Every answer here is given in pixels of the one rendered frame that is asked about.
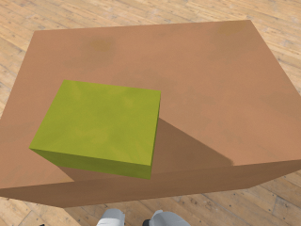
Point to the pedestal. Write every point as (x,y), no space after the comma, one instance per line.
(229,116)

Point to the left robot thigh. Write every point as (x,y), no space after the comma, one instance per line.
(112,217)

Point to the robot right shin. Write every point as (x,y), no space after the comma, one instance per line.
(157,212)

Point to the carton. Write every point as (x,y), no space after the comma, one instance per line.
(99,127)

